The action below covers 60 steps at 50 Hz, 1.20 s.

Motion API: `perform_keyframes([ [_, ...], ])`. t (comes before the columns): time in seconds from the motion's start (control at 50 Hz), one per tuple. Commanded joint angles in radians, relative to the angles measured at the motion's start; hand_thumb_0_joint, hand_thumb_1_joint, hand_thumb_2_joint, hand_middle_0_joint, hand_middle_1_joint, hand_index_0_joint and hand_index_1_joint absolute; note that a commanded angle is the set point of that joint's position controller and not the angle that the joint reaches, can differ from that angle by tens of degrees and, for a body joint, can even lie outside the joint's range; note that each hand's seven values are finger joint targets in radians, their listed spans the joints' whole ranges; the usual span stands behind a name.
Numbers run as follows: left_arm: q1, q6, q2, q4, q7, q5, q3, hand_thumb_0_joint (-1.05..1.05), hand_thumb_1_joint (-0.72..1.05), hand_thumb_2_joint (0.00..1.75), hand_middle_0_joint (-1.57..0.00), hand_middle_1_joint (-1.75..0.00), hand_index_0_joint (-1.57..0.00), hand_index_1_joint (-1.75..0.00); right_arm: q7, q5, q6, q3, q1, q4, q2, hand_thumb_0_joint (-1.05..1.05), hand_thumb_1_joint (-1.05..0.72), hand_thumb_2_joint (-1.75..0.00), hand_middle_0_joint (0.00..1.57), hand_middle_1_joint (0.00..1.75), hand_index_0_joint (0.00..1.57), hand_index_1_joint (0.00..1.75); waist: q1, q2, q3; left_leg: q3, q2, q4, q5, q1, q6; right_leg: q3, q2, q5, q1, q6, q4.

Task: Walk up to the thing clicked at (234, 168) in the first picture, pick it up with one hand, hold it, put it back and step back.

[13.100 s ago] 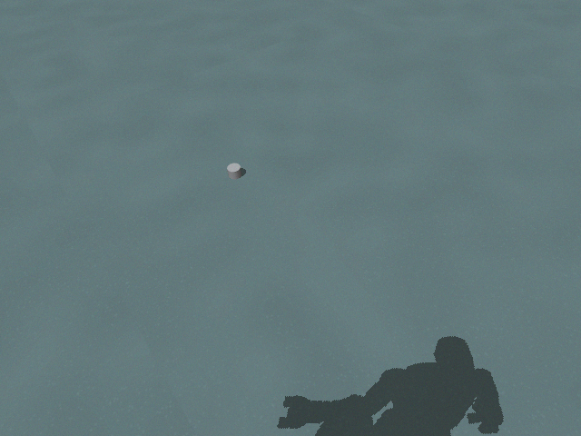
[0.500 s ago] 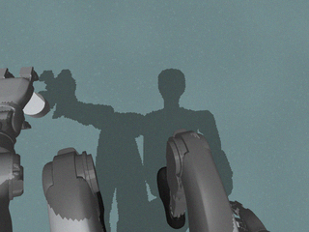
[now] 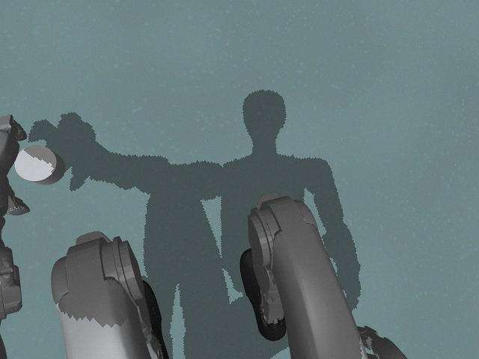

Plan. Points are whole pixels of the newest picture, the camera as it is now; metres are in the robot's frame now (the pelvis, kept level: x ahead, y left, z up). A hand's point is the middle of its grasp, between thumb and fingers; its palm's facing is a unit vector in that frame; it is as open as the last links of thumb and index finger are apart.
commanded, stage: close in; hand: left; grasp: from above
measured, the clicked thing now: (41, 165) +0.47 +0.31 -0.30
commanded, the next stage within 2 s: rest palm in 0.08 s
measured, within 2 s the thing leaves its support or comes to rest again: neither
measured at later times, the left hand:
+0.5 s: hand (36, 164) +0.46 +0.30 -0.23, palm faces -0.44 -0.09 -0.89, open 13.9 cm
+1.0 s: hand (37, 173) +0.45 +0.30 -0.26, palm faces -0.49 -0.14 -0.86, open 14.1 cm
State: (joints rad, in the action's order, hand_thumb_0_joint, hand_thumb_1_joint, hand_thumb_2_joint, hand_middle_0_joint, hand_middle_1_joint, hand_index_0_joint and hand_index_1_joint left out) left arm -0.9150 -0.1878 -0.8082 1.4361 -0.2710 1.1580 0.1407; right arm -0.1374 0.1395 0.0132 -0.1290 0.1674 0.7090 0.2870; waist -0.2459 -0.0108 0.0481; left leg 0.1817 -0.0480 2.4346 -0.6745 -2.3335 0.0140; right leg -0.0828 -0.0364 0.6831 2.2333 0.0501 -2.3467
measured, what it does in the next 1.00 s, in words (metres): stands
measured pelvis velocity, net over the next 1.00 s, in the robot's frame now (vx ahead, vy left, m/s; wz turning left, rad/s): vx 0.01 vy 0.00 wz -0.06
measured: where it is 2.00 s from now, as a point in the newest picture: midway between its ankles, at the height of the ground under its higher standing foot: (210, 326)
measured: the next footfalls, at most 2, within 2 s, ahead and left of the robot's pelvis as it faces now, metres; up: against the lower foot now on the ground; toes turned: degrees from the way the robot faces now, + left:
none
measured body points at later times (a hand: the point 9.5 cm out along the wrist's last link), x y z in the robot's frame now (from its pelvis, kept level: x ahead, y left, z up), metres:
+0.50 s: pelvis +0.00 +0.01 -0.02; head +0.26 +0.11 +0.34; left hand +0.48 +0.30 -0.18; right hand +0.08 -0.26 -0.10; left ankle +0.08 +0.14 -0.29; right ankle +0.10 -0.12 -0.29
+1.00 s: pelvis +0.01 +0.00 -0.02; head +0.28 +0.10 +0.32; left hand +0.47 +0.31 -0.21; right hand +0.05 -0.26 -0.10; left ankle +0.08 +0.14 -0.29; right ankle +0.10 -0.12 -0.29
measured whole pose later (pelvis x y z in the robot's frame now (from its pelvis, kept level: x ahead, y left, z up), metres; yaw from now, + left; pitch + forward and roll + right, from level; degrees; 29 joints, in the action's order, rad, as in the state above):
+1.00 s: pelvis +0.01 +0.00 -0.02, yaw -3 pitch +29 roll -12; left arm -0.99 -0.30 -0.94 1.68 -0.55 1.29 0.13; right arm -0.21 0.27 0.14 -0.23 0.09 0.72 0.32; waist -0.33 -0.11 0.12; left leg 0.25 -0.04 2.55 -0.72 -2.36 0.02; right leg -0.13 -0.06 0.70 2.24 0.06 -2.41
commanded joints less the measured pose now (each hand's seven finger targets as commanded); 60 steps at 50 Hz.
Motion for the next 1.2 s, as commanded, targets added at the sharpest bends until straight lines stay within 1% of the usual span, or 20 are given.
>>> perform_keyframes([
  [0.0,-0.265,-0.123,-0.241,-0.357,-0.060,0.025,0.003,0.00,-0.51,0.91,-0.06,-1.08,-0.09,-1.04,0.023,0.008,0.001,0.128,0.171,-0.019,0.253,0.00,-0.90,-0.90,0.20,0.30,0.20,0.30,0.011,0.341,-0.764,-0.114,0.028,-0.198,0.169,0.526,-0.021,-0.089,-0.021,-0.199,-0.350,-0.088,0.232],
  [0.12,-0.365,-0.147,-0.096,-0.176,-0.176,0.077,-0.111,0.00,-0.53,0.96,-0.06,-1.04,-0.08,-1.01,0.021,0.028,0.013,0.135,0.159,0.049,0.250,0.00,-0.90,-0.89,0.20,0.30,0.20,0.30,-0.061,0.318,-0.649,-0.077,0.022,-0.232,0.097,0.551,-0.017,-0.127,-0.017,-0.147,-0.179,-0.084,0.217],
  [0.2,-0.414,-0.117,-0.141,-0.092,-0.259,0.148,-0.096,0.00,-0.53,0.99,-0.06,-1.01,-0.06,-1.01,0.020,0.041,0.029,0.124,0.148,0.068,0.267,0.00,-0.89,-0.90,0.20,0.30,0.20,0.30,-0.049,0.388,-0.679,-0.073,0.023,-0.243,0.149,0.612,-0.007,-0.139,-0.010,-0.195,-0.153,-0.084,0.177],
  [0.24,-0.405,-0.091,-0.124,0.016,-0.293,0.168,-0.100,0.00,-0.51,0.97,-0.06,-1.02,-0.07,-1.01,0.014,0.051,0.040,0.111,0.136,0.073,0.268,0.00,-0.89,-0.90,0.20,0.30,0.20,0.30,-0.065,0.357,-0.625,-0.075,0.023,-0.238,0.149,0.583,-0.011,-0.142,-0.012,-0.202,-0.141,-0.079,0.172],
  [0.34,-0.450,-0.019,-0.205,0.165,-0.357,0.207,-0.051,0.00,-0.48,0.94,-0.06,-1.04,-0.08,-1.02,-0.011,0.078,0.077,0.078,0.115,0.043,0.279,0.00,-0.89,-0.90,0.20,0.30,0.20,0.30,-0.096,0.370,-0.589,-0.077,0.022,-0.220,0.144,0.543,-0.016,-0.142,-0.012,-0.211,-0.140,-0.074,0.151],
  [0.42,-0.466,0.020,-0.244,0.181,-0.368,0.177,-0.027,0.00,-0.49,0.94,-0.06,-1.04,-0.07,-1.02,-0.037,0.089,0.115,0.051,0.099,0.015,0.288,0.00,-0.89,-0.90,0.20,0.30,0.20,0.30,-0.103,0.383,-0.614,-0.088,0.022,-0.193,0.137,0.524,-0.025,-0.137,-0.018,-0.212,-0.185,-0.071,0.153],
  [0.46,-0.448,0.028,-0.300,0.162,-0.365,0.156,-0.003,0.00,-0.49,0.94,-0.06,-1.04,-0.07,-1.02,-0.042,0.091,0.128,0.038,0.092,-0.002,0.294,0.00,-0.89,-0.90,0.20,0.30,0.20,0.30,-0.082,0.382,-0.665,-0.097,0.018,-0.175,0.153,0.517,-0.029,-0.131,-0.025,-0.224,-0.231,-0.071,0.164],
  [0.52,-0.393,0.038,-0.297,0.165,-0.343,0.128,-0.001,0.00,-0.51,0.94,-0.05,-1.03,-0.07,-1.02,-0.048,0.096,0.138,0.025,0.110,-0.014,0.290,0.00,-0.90,-0.90,0.20,0.30,0.20,0.30,-0.090,0.365,-0.686,-0.099,0.017,-0.157,0.177,0.508,-0.036,-0.128,-0.030,-0.250,-0.288,-0.069,0.165],
  [0.54,-0.392,0.034,-0.322,0.116,-0.337,0.112,0.011,0.00,-0.49,0.93,-0.05,-1.04,-0.07,-1.02,-0.048,0.091,0.136,0.023,0.108,-0.019,0.286,0.00,-0.89,-0.90,0.20,0.30,0.20,0.30,-0.069,0.380,-0.733,-0.097,0.014,-0.161,0.194,0.517,-0.035,-0.125,-0.037,-0.262,-0.319,-0.071,0.171],
  [0.62,-0.318,0.029,-0.322,0.159,-0.303,0.065,0.010,0.00,-0.49,0.92,-0.05,-1.04,-0.07,-1.02,-0.053,0.095,0.138,0.003,0.121,-0.012,0.280,0.00,-0.89,-0.90,0.20,0.30,0.20,0.30,-0.082,0.316,-0.683,-0.090,0.009,-0.135,0.210,0.437,-0.047,-0.120,-0.042,-0.293,-0.379,-0.061,0.168],
  [0.66,-0.307,0.020,-0.368,0.150,-0.289,0.056,0.037,0.00,-0.51,0.94,-0.05,-1.02,-0.07,-1.01,-0.053,0.091,0.134,-0.001,0.135,-0.009,0.289,0.00,-0.89,-0.90,0.20,0.30,0.20,0.30,-0.082,0.265,-0.673,-0.089,0.007,-0.118,0.217,0.395,-0.054,-0.109,-0.043,-0.312,-0.413,-0.052,0.173],
  [0.68,-0.290,0.010,-0.416,0.129,-0.289,0.049,0.080,0.00,-0.50,0.94,-0.05,-1.02,-0.07,-1.00,-0.051,0.096,0.128,0.003,0.164,0.005,0.300,0.00,-0.89,-0.90,0.20,0.30,0.20,0.30,-0.077,0.266,-0.683,-0.087,0.007,-0.119,0.230,0.391,-0.055,-0.108,-0.042,-0.324,-0.446,-0.049,0.183],
  [0.7,-0.298,0.000,-0.387,0.132,-0.281,0.043,0.058,0.00,-0.52,0.95,-0.06,-1.01,-0.06,-1.00,-0.053,0.096,0.130,-0.002,0.152,-0.007,0.297,0.00,-0.89,-0.90,0.20,0.30,0.20,0.30,-0.079,0.261,-0.661,-0.087,0.005,-0.113,0.216,0.378,-0.054,-0.106,-0.042,-0.311,-0.435,-0.051,0.181],
  [0.72,-0.280,-0.013,-0.401,0.125,-0.277,0.039,0.074,0.00,-0.53,0.96,-0.06,-1.00,-0.06,-1.00,-0.050,0.098,0.128,0.000,0.157,0.004,0.301,0.00,-0.89,-0.90,0.20,0.30,0.20,0.30,-0.081,0.258,-0.671,-0.083,0.003,-0.112,0.231,0.393,-0.053,-0.110,-0.045,-0.326,-0.448,-0.049,0.188],
  [0.86,-0.316,-0.108,-0.381,0.128,-0.290,0.087,0.038,0.00,-0.51,0.96,-0.06,-1.00,-0.06,-0.99,-0.052,0.120,0.120,-0.011,0.154,0.020,0.315,0.00,-0.89,-0.90,0.20,0.30,0.20,0.30,-0.122,0.318,-0.610,-0.052,0.000,-0.116,0.175,0.437,-0.035,-0.154,-0.051,-0.269,-0.373,-0.061,0.165],
  [0.9,-0.353,-0.127,-0.343,0.096,-0.308,0.103,-0.006,0.00,-0.52,0.97,-0.06,-0.99,-0.06,-0.99,-0.054,0.123,0.125,-0.015,0.124,0.010,0.311,0.00,-0.89,-0.90,0.20,0.30,0.20,0.30,-0.121,0.358,-0.607,-0.047,0.001,-0.125,0.158,0.470,-0.025,-0.167,-0.052,-0.246,-0.334,-0.069,0.154],
  [0.94,-0.346,-0.127,-0.333,0.140,-0.330,0.133,-0.026,0.00,-0.50,0.96,-0.06,-1.00,-0.07,-0.99,-0.062,0.133,0.134,-0.018,0.117,0.009,0.323,0.00,-0.89,-0.90,0.20,0.30,0.20,0.30,-0.137,0.357,-0.548,-0.049,0.001,-0.128,0.130,0.459,-0.023,-0.174,-0.056,-0.222,-0.306,-0.067,0.155],
  [0.98,-0.350,-0.127,-0.356,0.142,-0.366,0.145,-0.005,0.00,-0.50,0.97,-0.07,-0.99,-0.07,-0.99,-0.064,0.133,0.141,-0.019,0.107,0.017,0.329,0.00,-0.88,-0.90,0.20,0.30,0.20,0.30,-0.124,0.368,-0.563,-0.045,0.000,-0.136,0.138,0.472,-0.019,-0.186,-0.056,-0.227,-0.300,-0.070,0.148],
  [1.06,-0.339,-0.096,-0.331,0.184,-0.427,0.182,-0.025,0.00,-0.50,0.95,-0.06,-1.00,-0.07,-0.99,-0.075,0.144,0.160,-0.019,0.077,0.022,0.334,0.00,-0.89,-0.90,0.20,0.30,0.20,0.30,-0.124,0.407,-0.557,-0.046,-0.003,-0.147,0.171,0.507,-0.011,-0.191,-0.062,-0.262,-0.275,-0.072,0.138],
  [1.18,-0.388,-0.018,-0.295,0.238,-0.465,0.163,-0.038,0.00,-0.50,0.94,-0.06,-1.01,-0.07,-1.00,-0.109,0.154,0.190,-0.022,0.069,0.027,0.346,0.00,-0.89,-0.90,0.20,0.30,0.20,0.30,-0.158,0.402,-0.530,-0.037,-0.006,-0.131,0.189,0.498,-0.013,-0.196,-0.058,-0.290,-0.254,-0.064,0.125],
])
